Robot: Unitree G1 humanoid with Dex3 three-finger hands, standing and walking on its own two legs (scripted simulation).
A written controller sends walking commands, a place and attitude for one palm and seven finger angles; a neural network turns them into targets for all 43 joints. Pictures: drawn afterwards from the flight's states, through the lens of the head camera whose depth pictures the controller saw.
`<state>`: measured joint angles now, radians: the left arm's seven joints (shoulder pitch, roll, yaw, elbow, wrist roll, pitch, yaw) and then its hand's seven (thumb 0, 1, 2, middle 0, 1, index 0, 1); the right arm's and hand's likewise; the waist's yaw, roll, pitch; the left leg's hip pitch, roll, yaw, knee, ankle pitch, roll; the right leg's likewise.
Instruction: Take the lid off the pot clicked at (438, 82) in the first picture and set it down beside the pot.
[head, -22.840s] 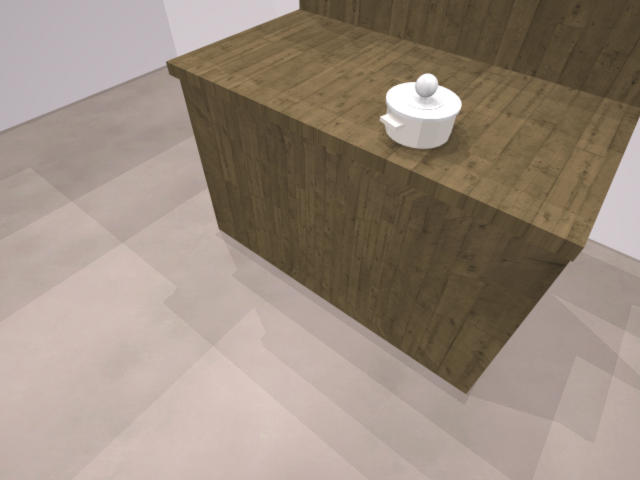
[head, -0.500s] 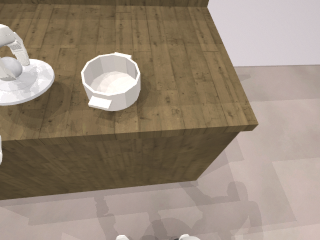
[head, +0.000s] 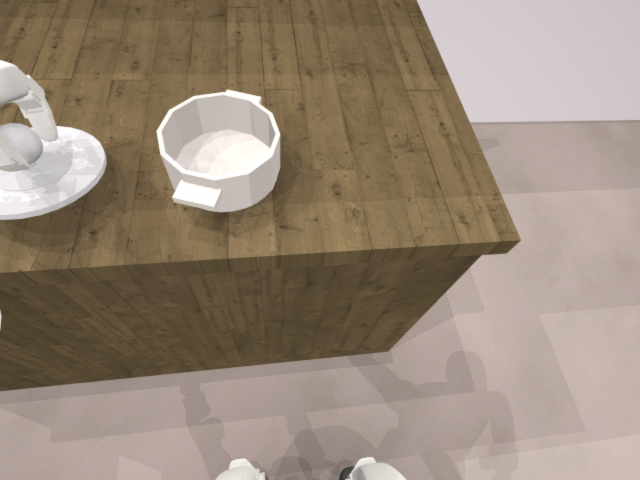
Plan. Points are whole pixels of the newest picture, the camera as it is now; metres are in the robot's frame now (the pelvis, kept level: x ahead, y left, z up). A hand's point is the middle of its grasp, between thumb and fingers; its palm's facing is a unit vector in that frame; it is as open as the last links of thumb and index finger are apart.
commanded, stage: lower the lid onto the table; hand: left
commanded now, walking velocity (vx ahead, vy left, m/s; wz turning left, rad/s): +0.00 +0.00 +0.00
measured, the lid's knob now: (17, 144) +0.51 +0.32 +0.08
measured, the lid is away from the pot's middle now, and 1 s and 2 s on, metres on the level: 0.23 0.25 0.25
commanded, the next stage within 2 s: open the fingers wide in 0.36 s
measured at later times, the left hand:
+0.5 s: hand (13, 154) +0.49 +0.32 +0.09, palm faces -0.47 -0.13 -0.87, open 7.7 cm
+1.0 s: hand out of the picture +0.46 +0.33 +0.09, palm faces -0.44 -0.12 -0.89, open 7.9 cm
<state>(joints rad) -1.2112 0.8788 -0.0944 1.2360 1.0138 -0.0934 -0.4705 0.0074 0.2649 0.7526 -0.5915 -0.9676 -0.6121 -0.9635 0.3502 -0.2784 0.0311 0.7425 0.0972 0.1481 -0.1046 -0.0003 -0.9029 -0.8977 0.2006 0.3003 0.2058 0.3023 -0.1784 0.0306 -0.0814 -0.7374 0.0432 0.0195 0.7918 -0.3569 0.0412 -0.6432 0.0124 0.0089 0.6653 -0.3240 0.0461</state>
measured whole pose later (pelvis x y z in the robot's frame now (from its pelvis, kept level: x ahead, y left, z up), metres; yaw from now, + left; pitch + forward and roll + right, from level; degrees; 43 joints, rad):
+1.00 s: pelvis -0.01 +0.00 +0.00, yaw +1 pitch +17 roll -4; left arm -1.09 0.86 -0.05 1.16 1.00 -0.16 -0.39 0.01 0.28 0.73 -0.55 -0.97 -0.56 -0.96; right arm 0.30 -0.28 0.03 0.70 0.09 0.18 -0.10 0.00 -0.90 -0.90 0.20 0.30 0.21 0.30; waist -0.16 0.02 -0.08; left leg -0.76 0.03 0.01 0.83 -0.36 0.04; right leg -0.67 0.01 0.00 0.71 -0.33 0.04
